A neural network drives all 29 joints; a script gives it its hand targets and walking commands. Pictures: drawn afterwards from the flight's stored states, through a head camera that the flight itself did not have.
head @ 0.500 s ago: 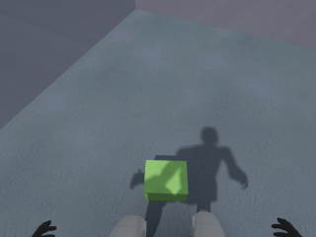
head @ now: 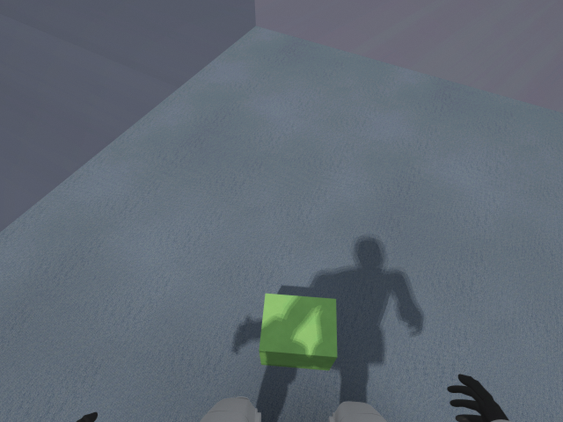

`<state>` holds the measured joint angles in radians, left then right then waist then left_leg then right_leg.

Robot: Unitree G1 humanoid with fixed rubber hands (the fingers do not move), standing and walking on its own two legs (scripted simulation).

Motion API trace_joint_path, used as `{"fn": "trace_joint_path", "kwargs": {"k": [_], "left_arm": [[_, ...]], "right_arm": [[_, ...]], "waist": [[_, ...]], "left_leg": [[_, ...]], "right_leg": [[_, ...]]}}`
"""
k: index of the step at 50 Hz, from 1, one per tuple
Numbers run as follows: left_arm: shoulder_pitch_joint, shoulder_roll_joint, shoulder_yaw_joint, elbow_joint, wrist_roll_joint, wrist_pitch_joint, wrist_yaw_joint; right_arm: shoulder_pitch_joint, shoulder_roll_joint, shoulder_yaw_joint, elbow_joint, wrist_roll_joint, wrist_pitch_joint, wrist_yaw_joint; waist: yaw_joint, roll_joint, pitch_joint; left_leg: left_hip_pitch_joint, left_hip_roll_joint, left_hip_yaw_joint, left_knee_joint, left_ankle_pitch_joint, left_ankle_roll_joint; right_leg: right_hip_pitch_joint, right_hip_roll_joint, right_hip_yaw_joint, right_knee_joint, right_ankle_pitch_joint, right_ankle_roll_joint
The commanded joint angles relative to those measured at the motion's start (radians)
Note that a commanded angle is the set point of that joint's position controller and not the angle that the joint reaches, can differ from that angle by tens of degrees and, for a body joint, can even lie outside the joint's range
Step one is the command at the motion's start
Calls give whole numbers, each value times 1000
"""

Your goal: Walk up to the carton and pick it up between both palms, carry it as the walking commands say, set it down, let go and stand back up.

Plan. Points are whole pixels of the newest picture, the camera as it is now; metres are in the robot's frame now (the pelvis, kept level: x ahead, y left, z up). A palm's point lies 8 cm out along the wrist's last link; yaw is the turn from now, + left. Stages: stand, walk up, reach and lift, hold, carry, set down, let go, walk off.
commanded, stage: walk up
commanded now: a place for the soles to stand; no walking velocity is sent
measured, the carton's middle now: (297, 332) +0.41 -0.05 -0.66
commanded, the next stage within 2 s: reach and lift in 1.76 s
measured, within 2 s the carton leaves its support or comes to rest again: neither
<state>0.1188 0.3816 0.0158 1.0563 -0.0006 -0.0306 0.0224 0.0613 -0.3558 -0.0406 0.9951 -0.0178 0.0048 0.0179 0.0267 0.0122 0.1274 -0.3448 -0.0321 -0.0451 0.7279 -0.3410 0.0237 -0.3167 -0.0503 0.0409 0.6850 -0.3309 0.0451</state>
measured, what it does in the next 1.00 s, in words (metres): stands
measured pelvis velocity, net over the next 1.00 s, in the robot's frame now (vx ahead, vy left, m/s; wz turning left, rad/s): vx -0.01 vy -0.04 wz -0.07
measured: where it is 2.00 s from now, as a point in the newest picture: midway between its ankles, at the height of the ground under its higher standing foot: outside the picture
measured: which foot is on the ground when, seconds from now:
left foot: down 0.00-1.00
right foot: down 0.00-1.00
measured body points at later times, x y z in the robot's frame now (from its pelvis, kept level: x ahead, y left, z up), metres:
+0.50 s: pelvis +0.00 -0.03 +0.01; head +0.04 -0.03 +0.46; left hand +0.09 +0.28 -0.12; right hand +0.11 -0.33 -0.11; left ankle +0.03 +0.11 -0.72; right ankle +0.03 -0.17 -0.72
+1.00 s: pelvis -0.01 -0.04 +0.02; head +0.03 -0.04 +0.47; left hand +0.13 +0.24 -0.11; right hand +0.04 -0.36 -0.11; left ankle +0.03 +0.11 -0.72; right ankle +0.03 -0.17 -0.72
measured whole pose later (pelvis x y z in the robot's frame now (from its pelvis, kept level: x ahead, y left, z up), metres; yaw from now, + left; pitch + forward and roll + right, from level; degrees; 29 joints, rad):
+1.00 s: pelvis -0.01 -0.04 +0.02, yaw -4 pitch -2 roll +1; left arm 0.02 0.32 0.05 1.09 0.01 0.03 -0.02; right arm 0.11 -0.36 -0.04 1.11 -0.01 -0.01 0.00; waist -0.02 -0.01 0.11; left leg -0.24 0.04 -0.01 0.49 -0.22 -0.04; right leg -0.27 0.01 0.08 0.52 -0.22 0.01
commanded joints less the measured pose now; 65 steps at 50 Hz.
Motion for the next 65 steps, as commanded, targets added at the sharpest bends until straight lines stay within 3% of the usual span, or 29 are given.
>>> {"fn": "trace_joint_path", "kwargs": {"k": [1, 3, 7, 9, 13, 14, 15, 19, 22, 32, 35, 38, 45, 48, 49, 54, 58, 60, 63, 65], "left_arm": [[-8, 247, 46, -33, 5, -24, 11], [-32, 251, 42, -34, 8, -25, 10], [-27, 237, 41, -24, 2, -26, 11], [-29, 241, 40, -20, 6, -25, 10], [-42, 235, 38, -9, 7, -24, 10], [-82, 219, 39, -18, 11, -4, -4], [-89, 215, 41, -19, 9, 5, -7], [-72, 207, 46, -14, 6, 19, -15], [-80, 213, 50, -13, 10, 25, -23], [-125, 215, 68, -25, 16, 27, -29], [-147, 214, 70, -29, 18, 30, -30], [-152, 209, 74, -31, 19, 33, -32], [-151, 196, 79, -43, 17, 34, -36], [-142, 181, 74, -39, 12, 37, -37], [-131, 183, 77, -38, 12, 39, -38], [-136, 193, 75, -48, 13, 36, -41], [-140, 189, 73, -52, 14, 36, -42], [-127, 191, 71, -46, 14, 36, -42], [-123, 196, 72, -46, 14, 34, -40], [-119, 188, 67, -51, 10, 34, -41]], "right_arm": [[-65, -249, -51, -55, 7, -16, -9], [-44, -250, -53, -48, 5, -13, -4], [-66, -242, -49, -39, 2, -13, -2], [-72, -241, -48, -42, 6, -11, -2], [-74, -235, -48, -34, 4, -9, -1], [-65, -249, -44, -12, 18, -26, -17], [-46, -265, -48, -5, 20, -33, -21], [-79, -259, -46, -7, 18, -37, -30], [-77, -250, -47, 2, 17, -33, -33], [-52, -229, -42, 21, 13, -31, -32], [-24, -223, -40, 34, 11, -29, -31], [-15, -232, -43, 38, 7, -32, -32], [3, -240, -41, 39, 4, -40, -32], [-7, -254, -37, 38, 4, -47, -35], [-10, -251, -37, 33, 7, -48, -35], [8, -253, -37, 21, 5, -45, -34], [13, -260, -36, 22, 7, -44, -34], [2, -257, -38, 15, 5, -43, -34], [5, -242, -36, 11, 12, -42, -34], [0, -246, -37, 10, 11, -42, -35]], "waist": [[-5, 36, -157], [-21, 10, -163], [-11, 27, -180], [-13, -5, -175], [-12, -10, -156], [-27, -77, -150], [-25, -47, -167], [-4, -20, -171], [-11, 13, -176], [-20, -42, -180], [-31, -105, -160], [-33, -81, -152], [-30, -68, -172], [-17, -21, -162], [-11, -34, -164], [-27, -3, -181], [-25, -29, -160], [-25, 4, -190], [-29, -35, -208], [-25, -15, -198]], "left_leg": [[52, 134, -166, -236, 120, 66], [89, 118, -152, -240, 124, 50], [124, 134, -143, -271, 167, 56], [137, 128, -126, -267, 189, 53], [151, 119, -107, -279, 171, 43], [148, 152, -134, -275, 273, 54], [144, 170, -147, -279, 309, 58], [108, 177, -146, -299, 239, 62], [120, 156, -111, -305, 157, 42], [140, 122, -46, -283, 99, 26], [139, 103, -29, -277, 64, 18], [145, 110, -38, -297, 57, 23], [136, 130, -39, -312, 85, 25], [127, 156, -68, -346, 129, 33], [123, 161, -72, -345, 129, 37], [142, 154, -53, -325, 132, 34], [121, 165, -66, -336, 142, 39], [148, 162, -49, -316, 153, 34], [165, 163, -42, -301, 190, 34], [171, 164, -39, -312, 200, 34]], "right_leg": [[63, -49, 81, -154, 125, -104], [45, -59, 84, -166, 134, -106], [72, -49, 55, -170, 180, -92], [72, -54, 69, -182, 198, -93], [62, -72, 89, -216, 195, -93], [64, -34, 77, -162, 269, -91], [80, -33, 67, -143, 286, -90], [112, -33, 78, -162, 247, -91], [97, -41, 104, -205, 195, -101], [76, -66, 156, -288, 120, -110], [50, -82, 190, -332, 40, -116], [30, -73, 185, -348, -28, -109], [69, -52, 171, -327, -3, -110], [80, -33, 138, -276, 76, -102], [84, -27, 131, -272, 82, -99], [77, -27, 140, -275, 118, -106], [76, -24, 136, -255, 143, -106], [78, -28, 137, -255, 167, -109], [90, -38, 143, -253, 233, -113], [78, -39, 146, -248, 234, -106]]}}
